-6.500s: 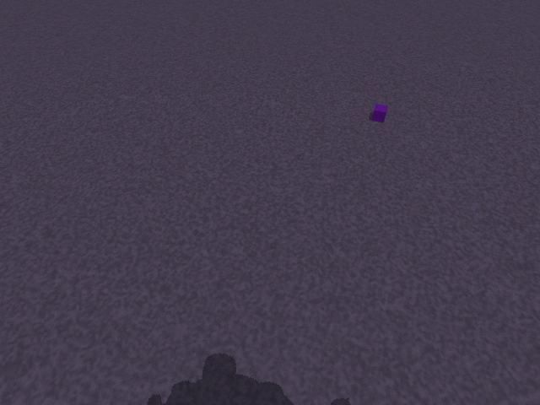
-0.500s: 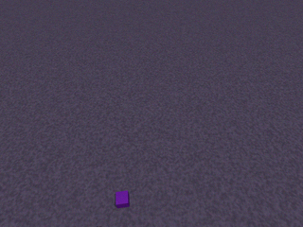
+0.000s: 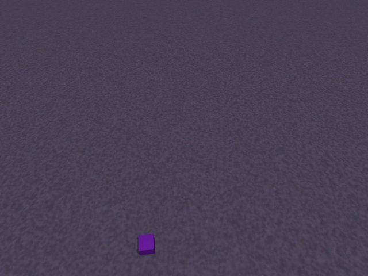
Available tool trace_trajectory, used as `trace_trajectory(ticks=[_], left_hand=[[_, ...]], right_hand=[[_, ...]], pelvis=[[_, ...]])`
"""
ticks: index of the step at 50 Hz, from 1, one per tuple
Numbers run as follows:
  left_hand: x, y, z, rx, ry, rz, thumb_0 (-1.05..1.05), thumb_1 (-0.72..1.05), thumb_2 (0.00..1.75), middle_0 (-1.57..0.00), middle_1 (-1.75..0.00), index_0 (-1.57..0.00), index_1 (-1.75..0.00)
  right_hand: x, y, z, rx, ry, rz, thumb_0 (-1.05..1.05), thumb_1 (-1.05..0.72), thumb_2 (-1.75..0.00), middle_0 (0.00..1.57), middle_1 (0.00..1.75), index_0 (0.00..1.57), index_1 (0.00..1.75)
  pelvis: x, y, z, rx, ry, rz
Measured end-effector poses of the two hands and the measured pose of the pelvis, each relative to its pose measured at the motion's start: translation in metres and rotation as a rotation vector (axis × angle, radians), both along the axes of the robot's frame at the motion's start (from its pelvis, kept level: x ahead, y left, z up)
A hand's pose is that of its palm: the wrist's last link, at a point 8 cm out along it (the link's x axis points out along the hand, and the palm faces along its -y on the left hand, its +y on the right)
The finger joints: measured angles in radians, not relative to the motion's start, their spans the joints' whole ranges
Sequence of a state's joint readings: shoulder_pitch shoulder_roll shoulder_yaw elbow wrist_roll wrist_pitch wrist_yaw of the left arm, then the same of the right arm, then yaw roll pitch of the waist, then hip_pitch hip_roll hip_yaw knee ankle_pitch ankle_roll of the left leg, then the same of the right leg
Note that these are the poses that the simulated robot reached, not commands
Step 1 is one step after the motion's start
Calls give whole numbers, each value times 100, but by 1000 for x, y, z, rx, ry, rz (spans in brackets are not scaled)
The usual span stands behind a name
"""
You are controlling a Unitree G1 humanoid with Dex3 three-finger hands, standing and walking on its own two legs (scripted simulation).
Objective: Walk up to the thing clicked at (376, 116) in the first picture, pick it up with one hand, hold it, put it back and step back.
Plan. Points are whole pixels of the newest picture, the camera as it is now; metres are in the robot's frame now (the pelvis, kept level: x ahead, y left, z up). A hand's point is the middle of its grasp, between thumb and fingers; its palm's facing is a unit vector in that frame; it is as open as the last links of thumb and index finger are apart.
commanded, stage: walk up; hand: left
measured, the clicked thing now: (146, 244) +0.42 +0.21 -0.75
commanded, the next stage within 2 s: stand in 0.02 s
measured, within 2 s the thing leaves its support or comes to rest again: neither
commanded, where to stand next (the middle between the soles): +0.03 -0.01 m, yaw +1 degrees
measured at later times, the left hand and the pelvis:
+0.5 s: hand out of the picture +0.07 +0.25 -0.16, palm faces -0.02 -0.94 -0.34, open 7.4 cm; pelvis +0.00 +0.00 +0.00, yaw +0 degrees
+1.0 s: hand out of the picture +0.07 +0.24 -0.16, palm faces -0.02 -0.94 -0.34, open 7.4 cm; pelvis +0.00 -0.01 +0.00, yaw +1 degrees
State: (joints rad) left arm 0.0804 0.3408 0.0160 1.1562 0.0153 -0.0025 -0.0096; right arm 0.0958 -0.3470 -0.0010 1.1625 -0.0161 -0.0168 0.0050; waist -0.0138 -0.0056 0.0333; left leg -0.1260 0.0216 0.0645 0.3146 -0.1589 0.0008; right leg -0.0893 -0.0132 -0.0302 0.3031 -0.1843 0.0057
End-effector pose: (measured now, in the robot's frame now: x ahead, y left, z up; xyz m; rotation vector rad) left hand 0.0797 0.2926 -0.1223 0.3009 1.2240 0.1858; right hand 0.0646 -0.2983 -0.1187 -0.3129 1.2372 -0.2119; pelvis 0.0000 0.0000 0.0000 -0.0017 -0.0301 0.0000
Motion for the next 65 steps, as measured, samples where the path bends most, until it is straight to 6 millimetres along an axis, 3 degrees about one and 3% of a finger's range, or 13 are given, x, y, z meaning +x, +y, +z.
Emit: trace_trajectory(ticks=[19, 38, 65], left_hand=[[-5, 1, 5, 19, -4, -4, 1, 90, 90, -20, -30, -20, -30], [-21, -5, 3, 21, 19, 6, 1, 90, 90, -20, -30, -20, -30], [-13, -7, 5, 25, 2, 1, 1, 90, 90, -20, -30, -20, -30]], right_hand=[[8, 3, -2, 19, -15, 19, 1, -90, -90, 20, 30, 21, 30], [-2, -6, -3, 14, 8, 20, 1, -90, -90, 20, 30, 21, 30], [-2, -10, -3, 13, 12, 24, 1, -90, -90, 20, 30, 21, 30]], pelvis=[[-4, -3, 1, 4, -3, 5], [-6, -10, 0, 4, -5, 11], [-2, -14, 0, 2, -5, 12]])
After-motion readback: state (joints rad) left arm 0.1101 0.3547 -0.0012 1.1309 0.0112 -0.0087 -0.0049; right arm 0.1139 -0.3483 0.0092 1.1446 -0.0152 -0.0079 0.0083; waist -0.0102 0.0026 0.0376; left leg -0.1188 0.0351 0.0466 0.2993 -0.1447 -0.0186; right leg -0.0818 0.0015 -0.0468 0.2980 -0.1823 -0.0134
